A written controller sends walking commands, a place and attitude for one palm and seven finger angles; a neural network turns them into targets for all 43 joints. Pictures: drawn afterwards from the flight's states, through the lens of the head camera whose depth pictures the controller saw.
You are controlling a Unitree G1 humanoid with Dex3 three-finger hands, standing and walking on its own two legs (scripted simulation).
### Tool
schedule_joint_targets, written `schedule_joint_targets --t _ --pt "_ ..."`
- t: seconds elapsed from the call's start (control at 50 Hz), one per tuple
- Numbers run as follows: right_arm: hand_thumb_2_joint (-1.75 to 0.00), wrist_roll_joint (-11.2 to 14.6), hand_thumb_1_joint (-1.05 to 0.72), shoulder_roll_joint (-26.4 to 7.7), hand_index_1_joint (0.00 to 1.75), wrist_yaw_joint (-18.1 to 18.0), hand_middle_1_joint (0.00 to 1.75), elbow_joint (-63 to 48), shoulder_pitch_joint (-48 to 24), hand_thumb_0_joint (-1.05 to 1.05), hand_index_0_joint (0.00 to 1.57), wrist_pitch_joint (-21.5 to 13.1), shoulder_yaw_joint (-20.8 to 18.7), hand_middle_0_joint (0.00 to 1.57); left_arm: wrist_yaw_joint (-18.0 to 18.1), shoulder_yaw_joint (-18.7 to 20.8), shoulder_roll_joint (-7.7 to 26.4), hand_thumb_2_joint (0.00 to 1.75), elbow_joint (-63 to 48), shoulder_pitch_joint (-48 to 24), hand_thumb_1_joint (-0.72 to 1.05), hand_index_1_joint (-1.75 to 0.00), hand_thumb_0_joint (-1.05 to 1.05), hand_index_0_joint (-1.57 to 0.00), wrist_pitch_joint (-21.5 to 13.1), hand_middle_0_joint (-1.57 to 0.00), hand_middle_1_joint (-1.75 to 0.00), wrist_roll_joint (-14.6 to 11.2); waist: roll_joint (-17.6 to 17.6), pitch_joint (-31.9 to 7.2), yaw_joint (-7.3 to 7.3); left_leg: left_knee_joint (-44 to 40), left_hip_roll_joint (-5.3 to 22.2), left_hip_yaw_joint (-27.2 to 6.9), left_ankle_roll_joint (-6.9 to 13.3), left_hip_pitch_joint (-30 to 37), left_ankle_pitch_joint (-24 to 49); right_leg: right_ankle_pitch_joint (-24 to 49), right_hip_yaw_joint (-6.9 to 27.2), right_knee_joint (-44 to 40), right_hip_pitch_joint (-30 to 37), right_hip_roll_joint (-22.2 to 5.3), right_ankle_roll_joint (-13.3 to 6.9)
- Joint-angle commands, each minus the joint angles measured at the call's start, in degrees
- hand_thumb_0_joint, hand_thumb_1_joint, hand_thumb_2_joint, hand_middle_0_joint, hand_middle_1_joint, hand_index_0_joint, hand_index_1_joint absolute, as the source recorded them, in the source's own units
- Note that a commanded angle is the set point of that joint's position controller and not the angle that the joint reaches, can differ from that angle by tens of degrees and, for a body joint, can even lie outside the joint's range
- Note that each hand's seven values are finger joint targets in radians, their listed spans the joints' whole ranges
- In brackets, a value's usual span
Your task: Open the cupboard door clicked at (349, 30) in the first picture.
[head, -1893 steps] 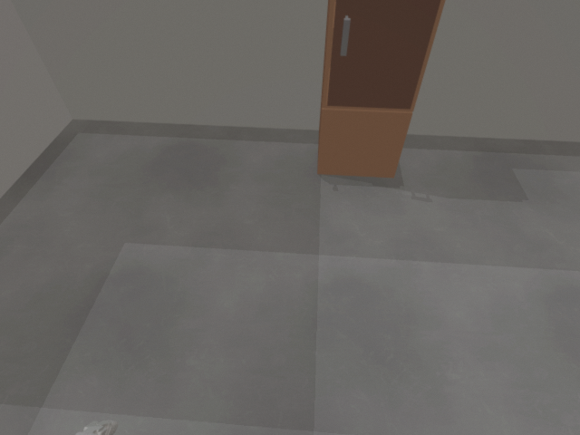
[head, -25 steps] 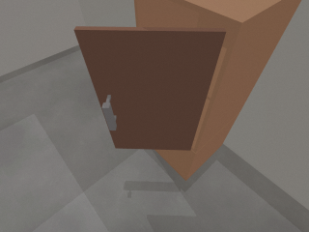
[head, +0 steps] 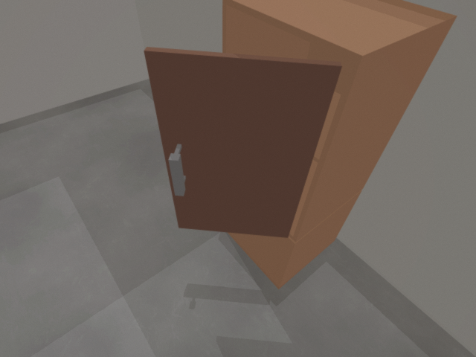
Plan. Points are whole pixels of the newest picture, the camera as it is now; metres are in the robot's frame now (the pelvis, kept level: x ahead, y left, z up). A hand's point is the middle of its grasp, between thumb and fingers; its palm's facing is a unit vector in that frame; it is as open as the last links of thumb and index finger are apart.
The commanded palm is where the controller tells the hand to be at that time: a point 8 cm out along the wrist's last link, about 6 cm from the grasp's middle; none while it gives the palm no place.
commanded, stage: come to a stop and stand still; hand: left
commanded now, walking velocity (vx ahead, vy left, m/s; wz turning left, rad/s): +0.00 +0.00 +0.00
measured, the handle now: (179, 170) +0.54 +0.19 -0.04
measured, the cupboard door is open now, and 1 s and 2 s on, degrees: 46 46 46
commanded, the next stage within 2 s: look again from close up in 0.86 s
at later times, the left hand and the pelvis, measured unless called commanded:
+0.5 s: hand out of the picture -0.01 +0.18 -0.18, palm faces +0.06 -0.99 -0.12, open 7.3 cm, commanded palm none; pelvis +0.02 +0.04 +0.00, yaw +0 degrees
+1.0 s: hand out of the picture +0.04 +0.22 -0.18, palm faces +0.03 -0.98 -0.19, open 7.3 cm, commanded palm none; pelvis +0.03 +0.05 +0.00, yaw +0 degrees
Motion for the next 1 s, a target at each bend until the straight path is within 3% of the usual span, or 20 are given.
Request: schedule_joint_targets --t 0.0,0.08,0.12,0.2,0.4,0.5,0.62,0.76,0.92,0.94,0.96,0.98 --pt "-0.9 0.2 -0.9 -5.6 0.3 -1.0 0.3 -1.0 2.5 0.0 0.2 -1.1 0.0 0.2 0.3 0.0 3.7 0.9 -0.4 3.8 0.9 -0.3 0.0 -0.2 -2.0 -0.2 -0.3 -0.3 5.2 6.9 1.69 -8.4 5.9 -7.2 3.1 -17.8 -9.4 -6.9 9.2 -2.4 10.5 -7.6 1.7" --pt "-0.9 0.4 -0.9 -3.6 0.3 -1.4 0.3 1.7 7.9 0.0 0.2 -0.4 0.7 0.2 0.7 -0.4 3.4 0.9 1.4 4.7 0.9 -0.3 0.0 -0.2 -2.2 -0.2 -0.3 -0.6 -1.7 8.8 -0.15 -3.9 2.9 -3.6 2.1 -13.7 -5.5 -15.9 13.3 -8.6 5.4 -10.0 1.2" --pt "-0.9 0.5 -0.9 -2.7 0.3 -1.4 0.3 2.6 9.3 0.0 0.2 -0.4 0.9 0.2 0.8 -0.6 2.9 0.9 1.7 4.6 0.9 -0.3 0.0 -0.2 -2.3 -0.2 -0.3 -0.7 0.0 9.0 -0.67 -4.4 3.3 -3.6 2.1 -11.8 -4.6 -15.1 12.7 -8.6 3.6 -9.8 0.8" --pt "-0.9 0.5 -0.9 -2.6 0.3 -1.6 0.3 3.2 9.6 0.0 0.2 -1.3 1.3 0.2 0.9 -1.0 1.8 0.9 2.9 6.0 0.9 -0.3 0.0 -0.2 -2.5 -0.2 -0.3 -0.8 3.3 6.6 -0.24 -6.0 4.4 -5.0 2.5 -12.2 -3.6 -8.5 11.0 -5.2 6.4 -9.1 0.4" --pt "-0.9 1.0 -0.9 -2.4 0.3 -2.3 0.3 3.6 8.3 0.0 0.2 -2.3 1.4 0.2 1.2 -1.9 -0.6 0.9 5.1 7.7 0.9 -0.3 0.0 -0.2 -2.9 -0.2 -0.3 -0.7 3.0 6.2 -0.22 -5.9 5.8 -5.7 2.8 -9.5 4.7 2.9 8.7 -0.5 7.0 -9.1 -0.1" --pt "-0.9 1.0 -0.9 -2.6 0.3 -2.4 0.3 3.5 7.4 0.0 0.2 -2.4 1.3 0.2 1.3 -2.0 -0.7 0.9 5.2 7.3 0.9 -0.3 0.0 -0.2 -3.0 -0.2 -0.3 -0.6 1.8 6.0 -0.5 -5.3 5.8 -5.6 2.8 -8.1 7.6 5.0 8.7 0.2 6.7 -9.2 0.0" --pt "-0.9 0.9 -0.9 -3.1 0.3 -2.6 0.3 3.0 5.7 0.0 0.2 -2.5 1.1 0.2 1.3 -1.9 -0.2 0.9 4.8 6.4 0.9 -0.3 0.0 -0.2 -2.9 -0.2 -0.3 -0.5 3.5 6.3 -0.55 -4.5 6.0 -5.2 2.9 -6.1 14.2 8.3 8.1 1.6 6.3 -9.2 0.0" --pt "-0.9 0.8 -0.9 -4.5 0.3 -2.6 0.3 2.9 4.1 0.0 0.2 -2.4 0.8 0.2 1.3 -1.7 1.0 0.9 4.1 5.0 0.9 -0.3 0.0 -0.2 -2.9 -0.2 -0.3 -0.6 1.9 5.1 -0.64 -3.9 6.0 -5.3 2.8 -4.2 17.2 10.2 8.1 2.2 6.8 -9.5 -0.1" --pt "-0.9 0.8 -0.9 -5.2 0.3 -2.5 0.3 2.8 2.9 0.0 0.2 -2.3 0.7 0.2 1.2 -1.5 1.8 0.9 3.5 3.2 0.9 -0.3 0.0 -0.2 -2.6 -0.2 -0.3 -0.6 2.7 5.0 -0.52 -4.4 6.1 -5.5 2.8 -3.8 18.5 10.0 7.7 2.6 7.5 -9.6 -0.1" --pt "-0.9 1.6 -0.9 -7.8 0.3 -1.7 0.3 -1.6 -4.4 0.0 0.2 -2.7 0.3 0.2 3.7 -1.1 4.5 0.9 6.5 10.7 0.9 -0.3 0.0 -0.2 -3.8 -0.2 -0.3 -0.2 2.6 0.9 2.59 8.3 7.2 -2.2 1.3 -4.5 28.5 34.5 7.7 5.7 8.6 -12.2 1.4" --pt "-0.9 1.2 -0.9 -6.1 0.3 -1.6 0.3 -3.6 0.3 0.0 0.2 -2.1 0.5 0.2 3.2 -1.0 5.7 0.9 4.4 8.4 0.9 -0.3 0.0 -0.2 -4.1 -0.2 -0.3 -0.7 2.6 -3.2 -0.83 5.6 2.9 -4.2 0.9 -7.3 8.1 28.6 11.9 6.8 12.6 -14.3 -0.7" --pt "-0.9 1.1 -0.9 -4.7 0.3 -1.6 0.3 -3.3 1.8 0.0 0.2 -2.0 0.6 0.2 2.7 -1.8 4.1 0.9 3.5 5.5 0.9 -0.3 0.0 -0.2 -3.9 -0.2 -0.3 -0.8 4.6 -2.5 -1.77 1.3 3.4 -4.9 0.9 -7.5 2.4 20.1 11.7 7.3 9.7 -14.2 -1.6"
